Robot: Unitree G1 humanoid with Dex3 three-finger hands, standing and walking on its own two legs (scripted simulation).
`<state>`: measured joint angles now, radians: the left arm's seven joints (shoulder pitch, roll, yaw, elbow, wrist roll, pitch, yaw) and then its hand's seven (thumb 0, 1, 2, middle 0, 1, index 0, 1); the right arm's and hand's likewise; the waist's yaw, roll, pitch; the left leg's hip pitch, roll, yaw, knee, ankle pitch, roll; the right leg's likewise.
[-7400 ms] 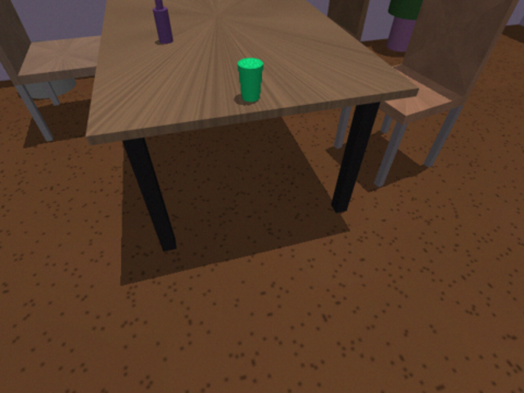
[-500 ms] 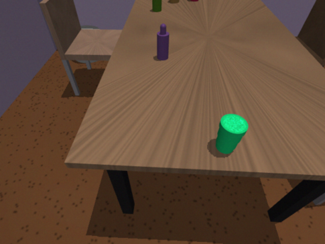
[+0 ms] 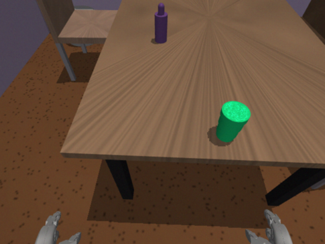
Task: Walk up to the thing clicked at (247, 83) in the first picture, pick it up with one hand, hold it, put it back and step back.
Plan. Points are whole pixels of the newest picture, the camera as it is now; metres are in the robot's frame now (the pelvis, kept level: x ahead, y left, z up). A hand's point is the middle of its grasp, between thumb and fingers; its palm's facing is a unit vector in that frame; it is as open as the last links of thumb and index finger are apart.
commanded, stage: rise first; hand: right
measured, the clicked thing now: (230, 123) +0.45 -0.20 +0.01
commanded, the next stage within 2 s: go down in 1.50 s
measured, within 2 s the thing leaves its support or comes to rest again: neither
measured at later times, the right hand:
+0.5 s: hand (278, 209) +0.21 -0.26 -0.01, palm faces +0.32 +0.87 -0.37, open 17.0 cm
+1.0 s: hand (303, 210) +0.19 -0.27 +0.06, palm faces +0.38 +0.84 -0.39, open 17.5 cm
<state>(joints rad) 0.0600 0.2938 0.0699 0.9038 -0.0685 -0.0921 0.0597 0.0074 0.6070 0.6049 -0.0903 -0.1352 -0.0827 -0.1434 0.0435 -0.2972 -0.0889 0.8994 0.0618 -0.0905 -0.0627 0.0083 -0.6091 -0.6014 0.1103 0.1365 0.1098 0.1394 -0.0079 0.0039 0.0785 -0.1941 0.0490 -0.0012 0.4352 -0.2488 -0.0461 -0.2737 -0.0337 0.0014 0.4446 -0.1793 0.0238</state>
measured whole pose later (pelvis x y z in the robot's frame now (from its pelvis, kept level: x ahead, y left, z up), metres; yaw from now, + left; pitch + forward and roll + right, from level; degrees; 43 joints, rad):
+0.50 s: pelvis +0.03 +0.01 +0.00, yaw -1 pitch -1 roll +0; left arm 0.26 0.22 0.08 0.53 -0.03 -0.08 0.07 -0.01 -0.47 0.06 -0.07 -0.05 -0.07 -0.06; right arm 0.33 -0.30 -0.22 0.27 0.04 -0.11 -0.07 -0.01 0.43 -0.07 0.05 0.05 0.06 0.06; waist -0.03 -0.02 0.00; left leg -0.09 0.05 0.01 0.40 -0.28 -0.04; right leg -0.17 -0.03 0.01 0.40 -0.20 0.03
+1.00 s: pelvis +0.01 +0.01 +0.00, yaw -1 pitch -4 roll +0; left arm 0.26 0.21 0.14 0.60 -0.02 -0.09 0.05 -0.01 -0.55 0.05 -0.06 -0.05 -0.06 -0.06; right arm 0.43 -0.30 -0.30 -0.01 0.04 -0.19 -0.04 -0.01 0.54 -0.04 0.05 0.06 0.06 0.06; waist -0.05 -0.03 0.03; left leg -0.06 0.05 0.02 0.40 -0.27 -0.04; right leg -0.14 -0.03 0.01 0.40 -0.18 0.03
